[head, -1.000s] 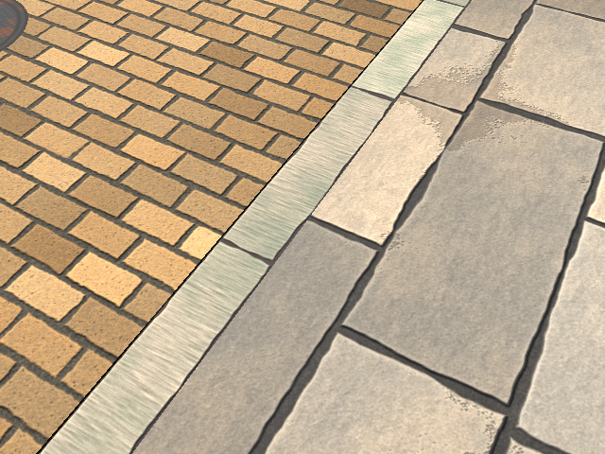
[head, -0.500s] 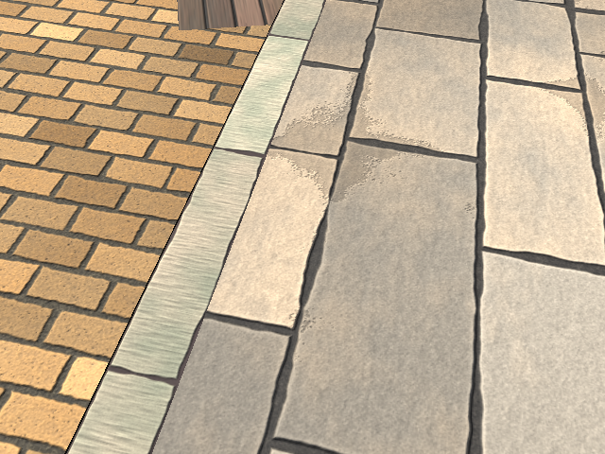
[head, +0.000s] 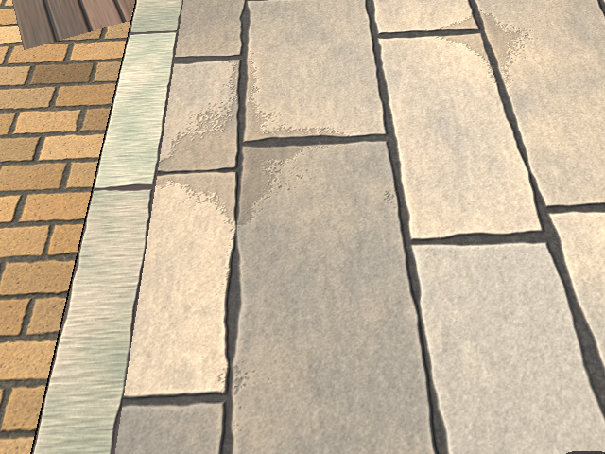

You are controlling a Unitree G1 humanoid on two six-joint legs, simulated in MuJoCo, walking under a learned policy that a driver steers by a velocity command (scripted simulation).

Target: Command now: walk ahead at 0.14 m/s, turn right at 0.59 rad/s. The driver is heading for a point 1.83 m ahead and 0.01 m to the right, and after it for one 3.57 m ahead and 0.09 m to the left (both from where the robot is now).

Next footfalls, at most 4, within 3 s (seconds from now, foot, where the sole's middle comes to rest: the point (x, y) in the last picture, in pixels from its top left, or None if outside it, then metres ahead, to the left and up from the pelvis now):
0.22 left None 0.19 0.14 -0.78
0.60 right None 0.08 -0.10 -0.78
2.30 right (426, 400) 0.52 -0.20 -0.78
2.84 left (354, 257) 0.88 -0.05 -0.78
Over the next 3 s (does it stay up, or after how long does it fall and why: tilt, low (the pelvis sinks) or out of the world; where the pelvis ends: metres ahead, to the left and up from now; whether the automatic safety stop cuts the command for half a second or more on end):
stays up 0.77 -0.11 0.00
